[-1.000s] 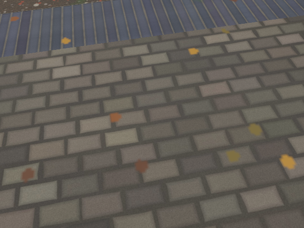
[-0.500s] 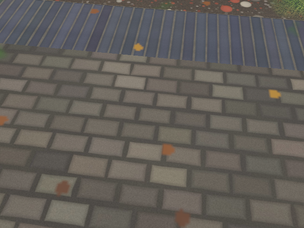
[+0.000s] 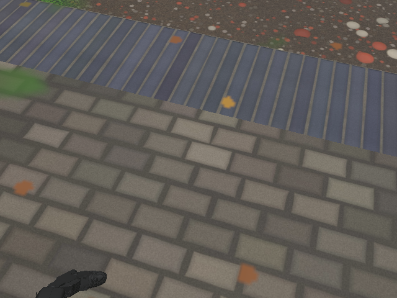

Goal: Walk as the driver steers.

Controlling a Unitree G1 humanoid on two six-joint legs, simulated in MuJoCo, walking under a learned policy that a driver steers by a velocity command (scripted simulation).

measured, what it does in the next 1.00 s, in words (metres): walks ahead, turning right: right foot, then left foot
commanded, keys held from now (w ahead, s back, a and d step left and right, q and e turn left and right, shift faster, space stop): w+e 1.00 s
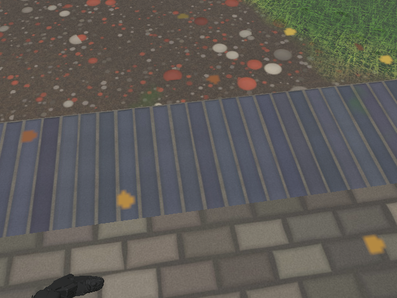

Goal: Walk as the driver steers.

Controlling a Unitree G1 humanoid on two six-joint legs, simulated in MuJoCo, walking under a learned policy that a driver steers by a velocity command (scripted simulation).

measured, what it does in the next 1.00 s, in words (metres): walks ahead: left foot, then right foot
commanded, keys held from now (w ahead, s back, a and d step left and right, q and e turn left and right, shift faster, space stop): w+e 0.12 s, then w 0.34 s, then no key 0.54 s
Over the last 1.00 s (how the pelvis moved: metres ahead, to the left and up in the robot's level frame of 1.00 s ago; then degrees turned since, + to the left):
0.48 -0.08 -0.01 -29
